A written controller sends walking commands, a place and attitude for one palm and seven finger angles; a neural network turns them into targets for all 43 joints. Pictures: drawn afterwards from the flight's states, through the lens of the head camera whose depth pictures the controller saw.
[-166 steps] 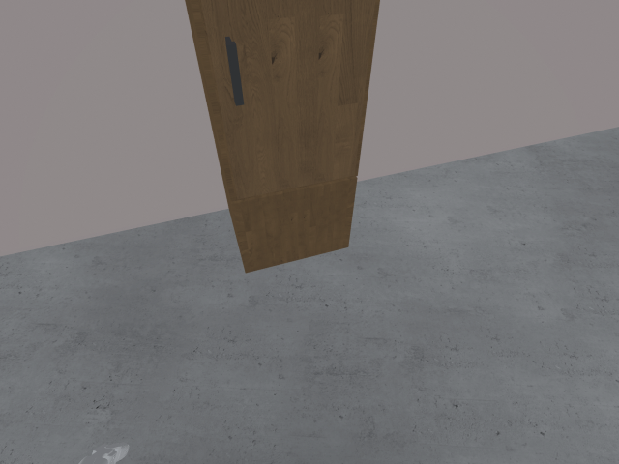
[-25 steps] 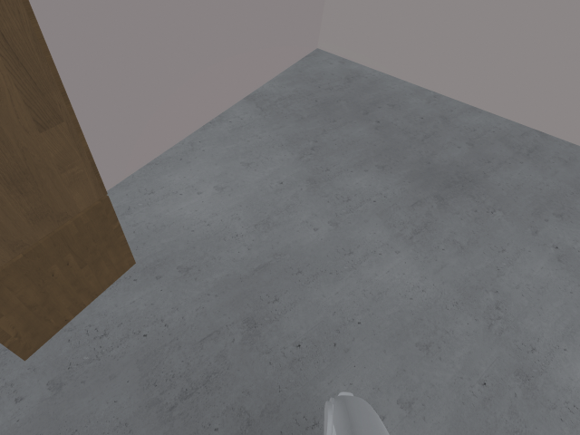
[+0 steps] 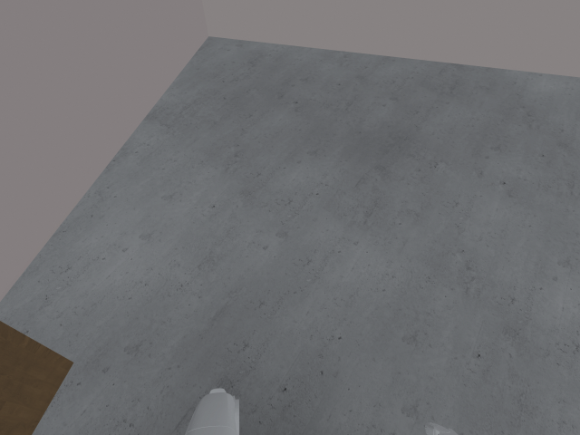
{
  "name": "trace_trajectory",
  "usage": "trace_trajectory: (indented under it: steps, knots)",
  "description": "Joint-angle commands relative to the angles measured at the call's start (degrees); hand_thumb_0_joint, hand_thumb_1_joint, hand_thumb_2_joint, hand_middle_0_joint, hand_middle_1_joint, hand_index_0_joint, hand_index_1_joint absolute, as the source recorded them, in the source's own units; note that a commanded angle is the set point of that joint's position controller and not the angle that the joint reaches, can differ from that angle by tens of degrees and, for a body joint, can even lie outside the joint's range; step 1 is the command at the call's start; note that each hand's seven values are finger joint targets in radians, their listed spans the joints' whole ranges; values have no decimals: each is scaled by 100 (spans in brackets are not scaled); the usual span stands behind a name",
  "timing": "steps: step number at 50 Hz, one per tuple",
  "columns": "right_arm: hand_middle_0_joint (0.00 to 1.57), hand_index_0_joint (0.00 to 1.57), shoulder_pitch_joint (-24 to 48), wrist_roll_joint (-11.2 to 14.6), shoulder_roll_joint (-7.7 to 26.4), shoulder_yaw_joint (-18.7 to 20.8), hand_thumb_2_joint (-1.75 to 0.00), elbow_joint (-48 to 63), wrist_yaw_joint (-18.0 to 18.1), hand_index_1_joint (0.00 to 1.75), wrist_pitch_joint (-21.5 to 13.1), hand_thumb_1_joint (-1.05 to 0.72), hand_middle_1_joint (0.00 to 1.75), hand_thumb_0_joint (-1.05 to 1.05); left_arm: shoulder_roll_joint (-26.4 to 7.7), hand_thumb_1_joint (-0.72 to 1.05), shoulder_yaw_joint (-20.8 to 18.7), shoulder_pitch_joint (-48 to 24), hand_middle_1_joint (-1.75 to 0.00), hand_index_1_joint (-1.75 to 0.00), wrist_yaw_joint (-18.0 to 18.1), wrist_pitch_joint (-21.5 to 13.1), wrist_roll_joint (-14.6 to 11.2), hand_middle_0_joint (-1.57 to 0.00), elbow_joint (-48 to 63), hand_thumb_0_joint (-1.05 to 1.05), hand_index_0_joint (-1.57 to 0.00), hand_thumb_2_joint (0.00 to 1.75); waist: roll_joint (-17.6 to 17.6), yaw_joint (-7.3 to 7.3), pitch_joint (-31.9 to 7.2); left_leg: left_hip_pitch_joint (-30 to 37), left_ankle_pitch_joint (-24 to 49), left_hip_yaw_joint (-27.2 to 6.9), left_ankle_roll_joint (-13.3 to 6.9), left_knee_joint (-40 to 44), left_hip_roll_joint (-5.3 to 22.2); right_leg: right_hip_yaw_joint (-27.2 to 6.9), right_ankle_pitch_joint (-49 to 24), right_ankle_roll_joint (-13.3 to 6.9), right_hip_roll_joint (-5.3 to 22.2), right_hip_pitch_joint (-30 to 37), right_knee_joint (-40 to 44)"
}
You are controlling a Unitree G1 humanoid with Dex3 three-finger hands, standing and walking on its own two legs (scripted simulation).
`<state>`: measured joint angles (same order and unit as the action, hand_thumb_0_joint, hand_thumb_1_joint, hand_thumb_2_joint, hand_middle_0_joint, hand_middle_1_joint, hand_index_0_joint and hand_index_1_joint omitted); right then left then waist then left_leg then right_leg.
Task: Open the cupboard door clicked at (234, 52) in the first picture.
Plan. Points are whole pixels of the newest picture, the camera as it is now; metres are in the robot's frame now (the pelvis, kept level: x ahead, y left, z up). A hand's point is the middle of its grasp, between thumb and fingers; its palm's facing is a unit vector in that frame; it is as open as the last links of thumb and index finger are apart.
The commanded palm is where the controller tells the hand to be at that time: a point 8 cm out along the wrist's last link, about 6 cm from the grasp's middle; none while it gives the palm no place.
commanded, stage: turn to face it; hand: left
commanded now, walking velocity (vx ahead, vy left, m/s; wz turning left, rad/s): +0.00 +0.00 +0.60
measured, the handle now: out of the picture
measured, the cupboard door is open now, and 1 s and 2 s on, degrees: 0 0 0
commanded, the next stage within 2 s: none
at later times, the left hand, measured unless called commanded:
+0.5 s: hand out of the picture +0.12 +0.26 -0.17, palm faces +0.23 -0.95 -0.22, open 7.3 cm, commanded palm none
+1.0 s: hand out of the picture +0.04 +0.19 -0.15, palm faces +0.52 -0.81 -0.26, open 7.3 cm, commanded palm none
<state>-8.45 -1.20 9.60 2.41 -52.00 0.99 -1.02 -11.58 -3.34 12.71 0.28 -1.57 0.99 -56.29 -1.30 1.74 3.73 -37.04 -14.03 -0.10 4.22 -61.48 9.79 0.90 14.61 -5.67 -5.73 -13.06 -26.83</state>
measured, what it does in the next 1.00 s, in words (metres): steps on the spot, turning left: left foot, then right foot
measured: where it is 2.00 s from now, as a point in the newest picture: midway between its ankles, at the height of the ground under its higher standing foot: outside the picture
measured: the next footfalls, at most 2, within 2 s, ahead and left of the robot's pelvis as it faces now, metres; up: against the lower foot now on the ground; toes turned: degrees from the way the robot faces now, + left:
left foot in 0.14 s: +0.15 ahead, +0.16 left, +0.00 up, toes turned +9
right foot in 0.66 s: +0.15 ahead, -0.09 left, +0.00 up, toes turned +16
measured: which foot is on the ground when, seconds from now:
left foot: up 0.00-0.12, down 0.14-0.66, up 0.68-1.00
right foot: down 0.00-0.16, up 0.18-0.64, down 0.66-1.00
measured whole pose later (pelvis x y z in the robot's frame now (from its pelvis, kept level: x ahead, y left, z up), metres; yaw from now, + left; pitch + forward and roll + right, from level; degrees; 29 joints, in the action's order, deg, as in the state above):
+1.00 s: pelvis +0.08 -0.01 +0.00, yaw +31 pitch -1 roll +2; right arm -9.2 -1.4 15.3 5.8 -53.8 -1.5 5.1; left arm -9.4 -2.1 12.9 1.2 0.8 1.5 -51.5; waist -0.9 0.5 4.7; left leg -26.1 -22.7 2.1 4.8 -57.2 3.5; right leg 14.0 18.0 -0.7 7.5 -10.9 -30.0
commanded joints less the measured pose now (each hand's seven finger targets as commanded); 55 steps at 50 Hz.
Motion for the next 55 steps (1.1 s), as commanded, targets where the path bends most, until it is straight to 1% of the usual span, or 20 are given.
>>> trace_trajectory:
  steps: [1, 4, 6, 7, 8, 9, 10, 13, 19, 26, 30, 31, 32, 33, 34, 37, 39, 50, 53, 55]
  knots:
    - [20, 20, -786, 25, 255, -35, -90, -157, -41, 30, 12, -90, 30, 0, -568, 90, -67, 298, -30, -30, 98, -150, 21, -20, 265, 0, -20, 90, 1033, -49, -720, 863, 143, 442, -41, 1137, -343, -422, -3908, -238, 1324, 485, 426]
    - [20, 20, -352, 57, 216, -68, -90, -160, -59, 30, -91, -90, 30, 0, -568, 90, -35, 572, -30, -30, 161, -109, 33, -20, 109, 0, -20, 90, 995, -311, -689, 1265, 147, 483, -160, 2244, -629, -425, -4124, -130, 1512, 1022, 135]
    - [20, 20, -651, 15, 391, -33, -90, -294, -57, 30, -121, -90, 30, 0, -603, 90, -41, 622, -30, -30, 200, -76, -21, -20, 85, 0, -20, 90, 756, -188, -783, 2050, 1063, 467, -229, 3306, -759, -246, -3930, 139, 1471, 1083, -515]
    - [20, 20, -950, -11, 636, 29, -90, -377, -56, 30, -132, -90, 30, 0, -563, 90, -36, 675, -30, -30, 213, -47, -51, -20, 80, 0, -20, 90, 260, -68, -980, 2890, 2694, 171, -373, 3480, -468, -51, -3209, 355, 1355, 636, -1177]
    - [20, 20, -1308, -56, 1049, 113, -90, -392, -34, 30, -122, -90, 30, 0, -373, 90, -23, 823, -30, -30, 221, -29, -114, -20, 133, 0, -20, 90, -783, 14, -1283, 3988, 4962, -986, -952, 3196, 622, 324, -1318, 673, 919, -530, -2091]
    - [20, 20, -1480, 7, 1221, 133, -90, -456, -34, 30, -38, -90, 30, 0, -278, 90, 49, 859, -30, -30, 228, -12, -116, -20, 209, 0, -20, 90, -1510, -11, -1078, 4001, 6623, -1620, -1600, 3486, 1377, 276, 2114, 823, 614, -1056, -3295]
    - [20, 20, -1367, 14, 1084, 65, -90, -513, 33, 30, 5, -90, 30, 0, -423, 90, 8, 699, -30, -30, 274, 52, -89, -20, 207, 0, -20, 90, -1279, -61, -866, 3616, 6422, -1808, -1769, 3744, 1328, -153, 2244, 894, 728, -1222, -3637]
    - [20, 20, -852, -13, 876, 105, -90, -285, 55, 30, 60, -90, 30, 0, -477, 90, -135, 51, -30, -30, 195, 164, -14, -20, 333, 0, -20, 90, -718, -82, -323, 2663, 3785, -1464, -1519, 4107, 738, -178, 1571, 923, 961, -1402, -3757]
    - [20, 20, -564, 8, 1073, 257, -90, -2, 2, 30, 104, -90, 30, 0, -363, 90, -215, 103, -30, -30, 91, 301, 8, -20, 408, 0, -20, 90, -670, -140, -641, 2406, 1182, -1338, -1332, 4537, 265, -50, 693, 1018, 939, -1401, -3365]
    - [20, 20, -737, -29, 1277, 431, -90, 33, -24, 30, 187, -90, 30, 0, -341, 90, -205, -332, -30, -30, 101, 283, -36, -20, 721, 0, -20, 90, -855, 50, -759, 2482, 1263, -1986, -1441, 4260, 231, -59, 1020, 1017, 737, -1114, -2056]
    - [20, 20, -485, -1, 1328, 500, -90, 163, -44, 30, 241, -90, 30, 0, -441, 90, -217, 177, -30, -30, 127, 220, -90, -20, 664, 0, -20, 90, -867, -198, -956, 2009, 1514, -2082, -1190, 3792, -75, 22, 351, 949, 544, 95, -426]
    - [20, 20, -394, 30, 1243, 496, -90, 231, -62, 30, 256, -90, 30, 0, -575, 90, -255, 431, -30, -30, 146, 188, -79, -20, 623, 0, -20, 90, -569, -350, -1008, 1512, 944, -1912, -925, 3525, -322, -46, -123, 899, 725, 786, 428]
    - [20, 20, -478, 84, 891, 449, -90, 291, -98, 30, 270, -90, 30, 0, -1072, 90, -331, 582, -30, -30, 186, 132, 7, -20, 628, 0, -20, 90, 711, -420, -1097, 464, -375, -1192, -469, 2442, -917, -1152, 299, 561, 1951, 1662, 1259]
    - [20, 20, -458, 27, 642, 413, -90, 459, -82, 30, 259, -90, 30, 0, -1511, 90, -381, 384, -30, -30, 204, 153, 50, -20, 750, 0, -20, 90, 2068, -407, -753, -330, -1855, -208, -109, 1029, -1487, -2488, 12, -18, 3344, 1291, 1461]
    - [20, 20, -349, -28, 983, 484, -90, 465, -88, 30, 289, -90, 30, 0, -1415, 90, -331, 147, -30, -30, 223, 198, 8, -20, 871, 0, -20, 90, 1305, -349, -627, 90, -1816, -455, -198, 98, -1126, -2128, -153, -248, 3489, 410, 1393]
    - [20, 20, -594, -46, 861, 464, -90, 135, -196, 30, 404, -90, 30, 0, -831, 90, -181, -624, -30, -30, 190, 126, 8, -20, 993, 0, -20, 90, 1025, 100, -21, 191, -818, -211, -96, -813, -822, -606, -905, 31, 2439, -30, 1012]
    - [20, 20, -580, -18, 758, 431, -90, 100, -233, 30, 411, -90, 30, 0, -741, 90, -153, -365, -30, -30, 187, 84, 12, -20, 930, 0, -20, 90, 960, 29, -16, 171, -628, -27, -16, -786, -805, -96, -1755, 114, 2316, 201, 810]
    - [20, 20, 473, 23, 744, 271, -90, 475, -265, 30, 395, -90, 30, 0, -1171, 90, -241, 451, -30, -30, 159, 158, 90, -20, 723, 0, -20, 90, 1344, -480, -372, 857, -1106, 551, -3, 1269, -702, 400, -2610, -61, 2722, 1021, 374]
    - [20, 20, 311, 45, 771, 235, -90, 507, -244, 30, 317, -90, 30, 0, -1282, 90, -299, 423, -30, -30, 141, 188, 89, -20, 681, 0, -20, 90, 1381, -429, -662, 1480, -944, 747, -147, 2234, -793, 581, -2907, 41, 2790, 1063, -41]
    - [20, 20, -201, 19, 1010, 298, -90, 419, -233, 30, 249, -90, 30, 0, -1266, 90, -321, 343, -30, -30, 114, 217, 20, -20, 670, 0, -20, 90, 978, -127, -990, 2638, 206, 713, -250, 3637, -807, 985, -2631, 437, 2606, 647, -1028]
